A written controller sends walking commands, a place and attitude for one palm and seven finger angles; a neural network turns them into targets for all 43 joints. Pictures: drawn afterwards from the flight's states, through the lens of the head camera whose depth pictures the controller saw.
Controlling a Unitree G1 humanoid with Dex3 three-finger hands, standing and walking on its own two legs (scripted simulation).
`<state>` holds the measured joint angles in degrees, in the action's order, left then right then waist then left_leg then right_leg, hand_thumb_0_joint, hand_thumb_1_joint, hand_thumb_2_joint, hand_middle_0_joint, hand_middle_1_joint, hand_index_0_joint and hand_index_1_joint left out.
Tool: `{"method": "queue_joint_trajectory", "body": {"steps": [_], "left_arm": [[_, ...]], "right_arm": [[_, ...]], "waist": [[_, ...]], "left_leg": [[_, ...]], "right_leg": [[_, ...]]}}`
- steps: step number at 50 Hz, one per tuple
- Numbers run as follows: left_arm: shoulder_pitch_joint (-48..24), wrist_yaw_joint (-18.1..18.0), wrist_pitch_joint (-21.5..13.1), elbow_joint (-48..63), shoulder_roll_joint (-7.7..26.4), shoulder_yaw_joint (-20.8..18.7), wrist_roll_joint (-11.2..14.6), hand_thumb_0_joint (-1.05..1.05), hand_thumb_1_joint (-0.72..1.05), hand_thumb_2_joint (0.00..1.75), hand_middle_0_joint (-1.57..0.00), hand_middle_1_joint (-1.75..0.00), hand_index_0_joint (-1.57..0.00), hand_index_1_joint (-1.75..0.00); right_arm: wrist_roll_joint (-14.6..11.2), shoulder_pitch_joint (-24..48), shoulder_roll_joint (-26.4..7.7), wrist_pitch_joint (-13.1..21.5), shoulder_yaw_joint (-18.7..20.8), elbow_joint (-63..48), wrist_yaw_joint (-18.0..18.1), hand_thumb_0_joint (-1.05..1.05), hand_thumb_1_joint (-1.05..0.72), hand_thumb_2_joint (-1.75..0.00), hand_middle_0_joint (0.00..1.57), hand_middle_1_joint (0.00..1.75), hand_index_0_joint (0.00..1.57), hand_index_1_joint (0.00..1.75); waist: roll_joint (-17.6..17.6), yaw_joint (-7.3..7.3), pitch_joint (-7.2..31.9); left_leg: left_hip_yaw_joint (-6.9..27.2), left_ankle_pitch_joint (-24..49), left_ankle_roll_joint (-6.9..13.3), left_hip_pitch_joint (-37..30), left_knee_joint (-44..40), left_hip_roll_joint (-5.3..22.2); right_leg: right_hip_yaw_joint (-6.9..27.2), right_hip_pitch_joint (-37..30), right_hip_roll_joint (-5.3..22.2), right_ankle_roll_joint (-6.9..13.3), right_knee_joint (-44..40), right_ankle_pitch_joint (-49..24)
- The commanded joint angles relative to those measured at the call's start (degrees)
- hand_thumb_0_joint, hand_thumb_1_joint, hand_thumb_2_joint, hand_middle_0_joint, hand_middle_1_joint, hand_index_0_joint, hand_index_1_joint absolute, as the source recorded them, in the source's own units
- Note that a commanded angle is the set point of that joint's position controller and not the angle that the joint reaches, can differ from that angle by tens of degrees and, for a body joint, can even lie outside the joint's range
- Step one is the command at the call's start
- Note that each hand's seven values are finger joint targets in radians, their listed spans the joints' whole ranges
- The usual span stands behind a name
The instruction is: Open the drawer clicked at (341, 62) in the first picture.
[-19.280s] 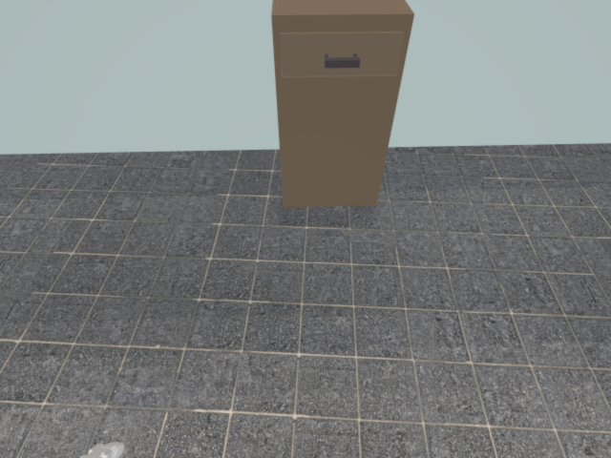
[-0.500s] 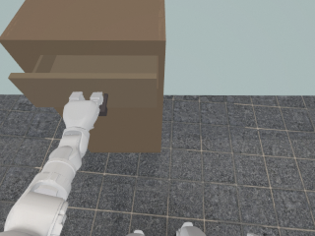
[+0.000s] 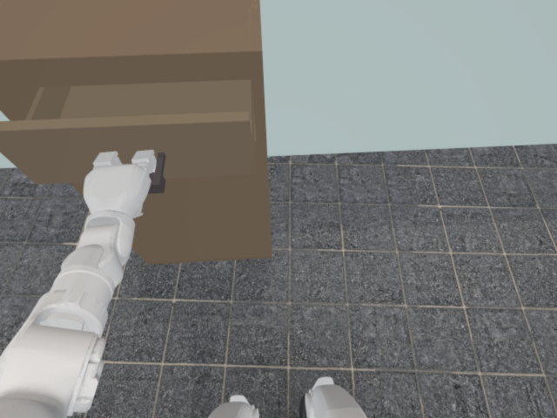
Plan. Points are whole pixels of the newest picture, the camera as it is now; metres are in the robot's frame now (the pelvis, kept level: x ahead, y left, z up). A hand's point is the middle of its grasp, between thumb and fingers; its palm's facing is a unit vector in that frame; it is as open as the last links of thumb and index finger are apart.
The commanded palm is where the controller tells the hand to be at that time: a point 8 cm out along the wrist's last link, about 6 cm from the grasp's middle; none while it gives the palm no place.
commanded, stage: pull the drawer open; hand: left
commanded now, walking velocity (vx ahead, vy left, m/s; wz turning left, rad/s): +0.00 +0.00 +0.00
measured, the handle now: (129, 172) +0.49 +0.24 +0.01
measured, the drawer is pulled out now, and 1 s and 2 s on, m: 0.09 0.19 0.30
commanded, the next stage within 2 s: open the thumb to release the handle in 1.90 s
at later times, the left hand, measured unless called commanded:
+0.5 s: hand (127, 241) +0.38 +0.23 -0.02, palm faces +0.01 -0.04 -1.00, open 5.5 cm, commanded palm +0.36 +0.22 +0.04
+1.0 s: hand (123, 268) +0.34 +0.22 -0.02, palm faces -0.03 -0.08 -1.00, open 5.7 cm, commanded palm +0.28 +0.22 +0.04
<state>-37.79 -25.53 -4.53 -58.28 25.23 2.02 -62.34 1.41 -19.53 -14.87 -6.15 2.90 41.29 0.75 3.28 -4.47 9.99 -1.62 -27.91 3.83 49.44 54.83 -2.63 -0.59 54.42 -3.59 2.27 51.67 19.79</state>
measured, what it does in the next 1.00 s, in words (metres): stands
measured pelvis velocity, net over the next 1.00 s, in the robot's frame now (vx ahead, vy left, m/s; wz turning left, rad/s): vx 0.03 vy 0.00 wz -0.03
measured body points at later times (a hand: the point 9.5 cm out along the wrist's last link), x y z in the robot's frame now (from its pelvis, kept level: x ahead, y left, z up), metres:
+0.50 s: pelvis +0.04 +0.01 +0.01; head +0.12 +0.01 +0.46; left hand +0.37 +0.23 +0.04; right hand +0.20 -0.24 -0.11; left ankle -0.03 +0.08 -0.68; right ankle +0.04 -0.10 -0.68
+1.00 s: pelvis +0.03 +0.00 +0.02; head +0.10 -0.02 +0.46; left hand +0.33 +0.22 +0.04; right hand +0.12 -0.27 -0.11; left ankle -0.03 +0.08 -0.68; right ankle +0.04 -0.10 -0.68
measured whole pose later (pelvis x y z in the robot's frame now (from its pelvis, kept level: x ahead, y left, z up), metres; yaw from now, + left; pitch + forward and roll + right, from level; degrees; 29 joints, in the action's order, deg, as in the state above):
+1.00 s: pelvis +0.03 +0.00 +0.02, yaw -2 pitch +18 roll -1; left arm 0.4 -27.3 -0.2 -21.6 19.2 1.6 -61.3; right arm 1.3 -14.7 -15.0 -7.4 3.1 36.0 -0.2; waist 3.3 -1.4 9.6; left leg -3.1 -28.3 3.6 37.4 48.1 -2.1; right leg 1.4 43.9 -4.5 2.4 47.1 20.7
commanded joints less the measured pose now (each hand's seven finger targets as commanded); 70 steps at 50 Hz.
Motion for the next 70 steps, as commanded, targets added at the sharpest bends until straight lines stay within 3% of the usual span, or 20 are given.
{"method": "queue_joint_trajectory", "body": {"steps": [1, 3, 8, 11, 14, 16, 18, 19, 22, 23, 27, 32, 37, 41, 45, 52, 56, 60, 62, 70], "left_arm": [[-5.37, -0.78, -2.19, 13.08, 5.08, -1.07, 1.54, 0.00, 0.90, 0.90, -0.40, -1.35, -0.40, -1.35], [1.33, -0.84, -2.52, 16.01, 6.19, -2.63, 1.74, 0.00, 0.90, 0.90, -0.40, -1.35, -0.40, -1.35], [11.94, -2.25, -1.68, 23.35, 5.24, -3.55, 1.67, 0.00, 0.90, 0.90, -0.40, -1.35, -0.40, -1.35], [17.58, -3.54, 0.23, 28.84, 5.01, -4.47, 1.23, 0.00, 0.90, 0.90, -0.40, -1.35, -0.40, -1.35], [23.30, -4.20, 2.76, 35.49, 0.50, -1.33, 1.10, 0.00, 0.90, 0.90, -0.40, -1.35, -0.40, -1.35], [26.44, -4.23, 4.24, 40.34, 0.33, -1.42, 1.54, 0.00, 0.90, 0.90, -0.40, -1.35, -0.40, -1.35], [8.53, -4.87, 5.45, 37.03, 1.69, 0.20, -0.44, 0.00, 0.90, 0.90, -0.40, -1.35, -0.40, -1.35], [3.97, -5.19, 5.59, 33.92, 3.19, -0.54, -1.63, 0.00, 0.90, 0.90, -0.40, -1.35, -0.40, -1.35], [3.68, -5.56, 6.40, 32.66, 3.57, -0.18, -2.99, 0.00, 0.90, 0.90, -0.40, -1.35, -0.40, -1.35], [3.01, -5.23, 7.01, 32.08, 1.17, 1.95, -2.82, 0.00, 0.90, 0.90, -0.40, -1.35, -0.40, -1.35], [-0.75, -2.89, 7.53, 30.97, -0.94, 4.38, -1.02, 0.00, 0.90, 0.90, -0.40, -1.35, -0.40, -1.35], [-2.82, -0.79, 4.65, 28.28, 0.33, 3.42, -0.55, 0.00, 0.90, 0.90, -0.40, -1.35, -0.40, -1.35], [12.63, -0.12, 1.43, 31.66, 0.57, 0.82, 0.33, 0.00, 0.90, 0.90, -0.40, -1.35, -0.40, -1.35], [25.78, -1.12, 0.69, 37.25, 1.60, -2.22, 1.23, 0.00, 0.90, 0.90, -0.40, -1.35, -0.40, -1.35], [35.42, -3.41, 1.87, 45.47, -0.49, -1.36, 1.33, 0.00, 0.90, 0.90, -0.40, -1.35, -0.40, -1.35], [50.01, -6.23, 5.07, 54.20, 0.05, -3.57, 1.82, 0.00, 0.90, 0.90, -0.40, -1.35, -0.40, -1.35], [53.56, -7.09, 5.75, 59.02, -0.99, -2.45, 1.27, 0.00, 0.90, 0.90, -0.40, -1.35, -0.40, -1.35], [59.45, -7.57, 5.58, 60.10, -1.79, -2.13, 0.82, 0.00, 0.90, 0.90, -0.40, -1.35, -0.40, -1.35], [61.01, -7.81, 5.14, 62.70, -1.92, -1.74, 0.37, 0.00, 0.90, 0.90, -0.40, -1.35, -0.40, -1.35], [66.22, -7.22, 3.39, 66.63, -3.21, -0.15, -0.66, 0.00, 0.90, 0.90, -0.40, -1.35, -0.40, -1.35]], "right_arm": [[-0.47, -2.12, -7.58, 1.41, 3.21, -6.79, 0.31, 0.00, -0.90, -0.90, 0.20, 0.30, 0.20, 0.30], [-0.68, -1.25, -7.58, 1.15, 3.29, -7.48, 0.26, 0.00, -0.90, -0.90, 0.20, 0.30, 0.20, 0.30], [-0.96, 1.43, -7.52, 0.79, 3.39, -8.90, 0.04, 0.00, -0.90, -0.90, 0.20, 0.30, 0.20, 0.30], [-0.85, 3.08, -7.67, 0.49, 3.38, -9.72, -0.39, 0.00, -0.90, -0.90, 0.20, 0.30, 0.20, 0.30], [-0.82, 4.51, -7.18, 0.50, 3.48, -10.76, -1.00, 0.00, -0.90, -0.90, 0.20, 0.30, 0.20, 0.30], [-0.61, 5.78, -7.19, 0.59, 3.39, -11.62, -1.25, 0.00, -0.90, -0.90, 0.20, 0.30, 0.20, 0.30], [-0.40, 4.95, -7.50, 0.30, 3.07, -9.09, -0.19, 0.00, -0.90, -0.90, 0.20, 0.30, 0.20, 0.30], [-0.18, 4.59, -7.31, 0.36, 3.03, -8.10, 0.39, 0.00, -0.90, -0.90, 0.20, 0.30, 0.20, 0.30], [-0.01, 5.14, -6.62, 0.27, 2.86, -8.41, 0.81, 0.00, -0.90, -0.90, 0.20, 0.30, 0.20, 0.30], [-0.05, 5.38, -6.26, 0.05, 2.84, -8.51, 0.81, 0.00, -0.90, -0.90, 0.20, 0.30, 0.20, 0.30], [-0.32, 5.87, -5.92, -0.59, 2.53, -8.93, 1.14, 0.00, -0.90, -0.90, 0.20, 0.30, 0.20, 0.30], [-0.32, 5.88, -5.62, -0.36, 2.05, -9.56, 1.86, 0.00, -0.90, -0.90, 0.20, 0.30, 0.20, 0.30], [-0.19, 7.08, -5.20, 0.22, 1.91, -12.27, 1.21, 0.00, -0.90, -0.90, 0.20, 0.30, 0.20, 0.30], [-0.27, 8.62, -5.52, 0.73, 1.83, -13.84, 0.39, 0.00, -0.90, -0.90, 0.20, 0.30, 0.20, 0.30], [-0.35, 9.93, -5.59, 1.44, 2.10, -14.61, -0.62, 0.00, -0.90, -0.90, 0.20, 0.30, 0.20, 0.30], [-0.23, 11.97, -5.96, 2.52, 2.24, -14.68, -1.31, 0.00, -0.90, -0.90, 0.20, 0.30, 0.20, 0.30], [0.12, 13.88, -6.00, 3.00, 1.94, -15.08, -1.51, 0.00, -0.90, -0.90, 0.20, 0.30, 0.20, 0.30], [0.11, 15.34, -5.35, 3.68, 1.38, -15.71, -1.87, 0.00, -0.90, -0.90, 0.20, 0.30, 0.20, 0.30], [0.39, 16.42, -5.06, 3.94, 1.08, -16.32, -2.09, 0.00, -0.90, -0.90, 0.20, 0.30, 0.20, 0.30], [0.68, 18.21, -4.04, 4.39, 0.05, -17.98, -2.59, 0.00, -0.90, -0.90, 0.20, 0.30, 0.20, 0.30]], "waist": [[-1.84, 2.57, 23.81], [-3.20, 3.81, 23.28], [-3.87, 4.59, 20.22], [-2.32, 5.28, 20.25], [-1.82, 4.94, 20.24], [-0.48, 5.35, 20.52], [-1.61, 0.65, 16.83], [-2.01, 0.32, 15.72], [1.74, 2.42, 19.31], [2.16, 2.13, 19.96], [0.14, 1.56, 20.53], [-2.95, 1.95, 19.44], [-2.90, 5.50, 21.13], [-4.23, 6.88, 19.34], [-2.49, 6.76, 17.91], [-2.10, 7.23, 16.73], [-0.20, 7.15, 15.26], [-2.27, 7.50, 12.73], [0.01, 8.11, 13.15], [-2.82, 8.61, 10.37]], "left_leg": [[2.89, 24.15, -1.72, -11.88, -8.45, 1.47], [2.47, 25.14, -1.65, -12.01, -9.16, 1.63], [1.94, 28.24, -1.71, -12.99, -10.64, 1.93], [2.86, 35.76, -2.51, -16.54, -10.69, 2.53], [4.06, 43.61, -3.52, -22.22, -10.19, 3.63], [4.71, 48.33, -4.00, -24.82, -9.94, 4.09], [5.48, 42.91, -4.20, -24.07, -8.57, 4.41], [5.16, 39.78, -4.28, -22.86, -8.14, 4.08], [5.06, 42.58, -5.05, -25.42, -7.97, 3.36], [5.29, 45.38, -5.46, -26.78, -7.54, 3.42], [5.28, 43.45, -5.04, -26.66, -7.37, 3.01], [4.47, 37.53, -3.95, -22.32, -7.68, 2.06], [3.34, 34.90, -3.09, -19.25, -8.55, 1.35], [3.07, 33.78, -2.78, -16.50, -9.64, 1.44], [2.92, 32.89, -3.03, -17.72, -10.57, 1.75], [3.56, 37.12, -3.96, -20.37, -10.61, 2.54], [4.01, 37.87, -4.34, -21.96, -10.25, 2.71], [4.04, 35.96, -4.41, -21.30, -9.66, 2.52], [4.30, 37.93, -4.65, -22.88, -9.12, 2.61], [4.63, 33.51, -4.45, -21.44, -7.51, 1.87]], "right_leg": [[1.18, -23.76, 0.71, 0.96, -5.88, -16.90], [1.88, -25.86, 0.68, 0.87, -6.52, -18.31], [2.54, -28.08, 0.73, 0.94, -7.52, -21.76], [2.04, -27.60, 0.57, 1.10, -7.12, -24.19], [1.27, -25.88, 0.53, 0.64, -7.01, -25.67], [0.84, -25.82, 0.65, 0.62, -6.69, -26.91], [-0.02, -19.91, 0.72, -0.05, -6.43, -23.04], [-0.33, -18.24, 0.68, 0.07, -6.12, -20.70], [-0.45, -19.24, 0.74, 0.68, -5.36, -21.13], [-0.66, -18.70, 0.67, 0.64, -5.23, -21.82], [-0.92, -19.66, 0.75, 0.45, -5.74, -21.21], [-0.26, -21.94, 1.03, 0.63, -5.99, -21.16], [1.28, -27.31, 1.02, 1.10, -6.22, -22.79], [2.46, -30.27, 1.03, 1.18, -6.70, -24.54], [3.01, -29.81, 0.97, 1.21, -7.12, -23.54], [2.99, -29.04, 0.83, 1.13, -6.32, -24.35], [2.83, -26.91, 0.68, 1.32, -5.92, -23.54], [2.57, -25.85, 0.63, 1.17, -5.30, -22.21], [2.91, -24.86, 0.65, 1.31, -4.69, -22.09], [2.77, -22.33, 0.38, 1.24, -3.68, -18.43]]}}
